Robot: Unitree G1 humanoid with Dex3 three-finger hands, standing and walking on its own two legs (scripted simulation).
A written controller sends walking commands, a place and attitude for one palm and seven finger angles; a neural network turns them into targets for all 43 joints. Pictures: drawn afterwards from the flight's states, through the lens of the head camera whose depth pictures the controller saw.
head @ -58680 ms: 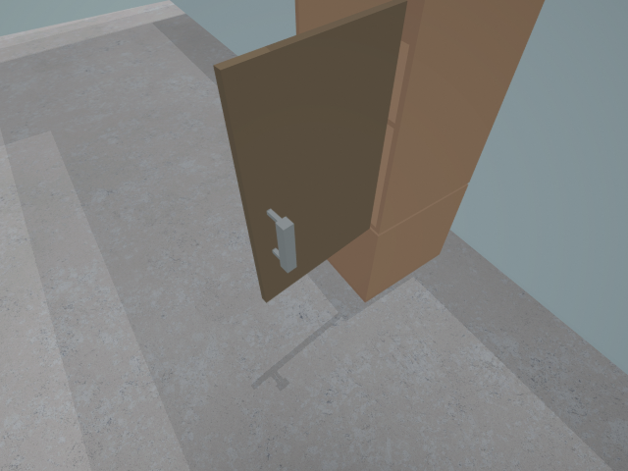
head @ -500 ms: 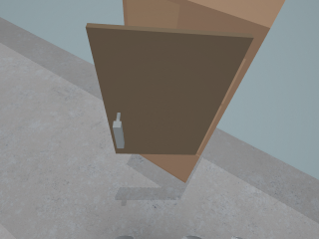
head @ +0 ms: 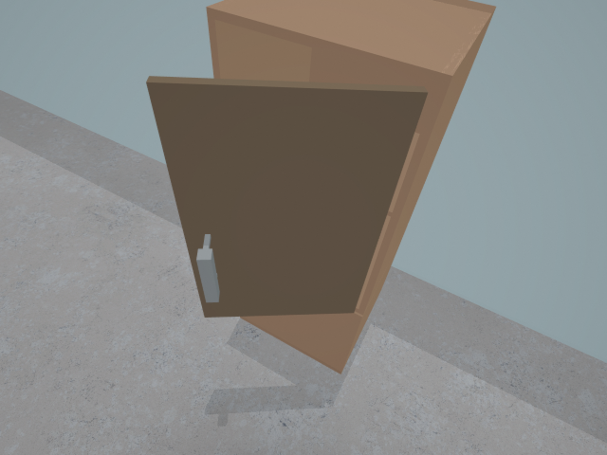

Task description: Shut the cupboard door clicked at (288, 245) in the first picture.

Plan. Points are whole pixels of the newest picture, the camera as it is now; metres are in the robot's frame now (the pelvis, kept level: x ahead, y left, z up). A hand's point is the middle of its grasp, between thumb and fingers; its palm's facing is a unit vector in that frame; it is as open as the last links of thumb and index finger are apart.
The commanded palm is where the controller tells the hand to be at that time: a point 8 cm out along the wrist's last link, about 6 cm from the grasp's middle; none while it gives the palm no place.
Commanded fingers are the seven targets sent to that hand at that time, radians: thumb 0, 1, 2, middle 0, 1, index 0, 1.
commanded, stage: look again from close up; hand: left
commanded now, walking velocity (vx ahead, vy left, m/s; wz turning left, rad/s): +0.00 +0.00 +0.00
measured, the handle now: (210, 268) +0.47 +0.19 -0.11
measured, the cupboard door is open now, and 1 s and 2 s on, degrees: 33 33 33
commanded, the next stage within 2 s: shuffle to correct the standing spot in 0.46 s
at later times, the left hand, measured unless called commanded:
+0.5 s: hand out of the picture -0.03 +0.24 -0.18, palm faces +0.01 -0.97 -0.23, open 7.3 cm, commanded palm none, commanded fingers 0.00 0.90 0.90 -0.20 -0.30 -0.20 -0.30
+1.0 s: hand out of the picture -0.14 +0.16 -0.19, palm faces +0.10 -0.99 -0.11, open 7.4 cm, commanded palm none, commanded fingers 0.00 0.90 0.90 -0.20 -0.30 -0.20 -0.30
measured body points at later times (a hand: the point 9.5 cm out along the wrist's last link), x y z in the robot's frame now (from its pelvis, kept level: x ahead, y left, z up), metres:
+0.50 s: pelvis -0.02 +0.05 +0.00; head -0.02 +0.06 +0.45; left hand -0.02 +0.29 -0.16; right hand +0.05 -0.20 -0.14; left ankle +0.06 +0.10 -0.73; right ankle -0.06 -0.14 -0.73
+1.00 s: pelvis -0.04 +0.01 -0.01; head -0.05 +0.04 +0.44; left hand -0.14 +0.21 -0.18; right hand -0.01 -0.22 -0.15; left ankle +0.06 +0.11 -0.74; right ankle -0.06 -0.14 -0.73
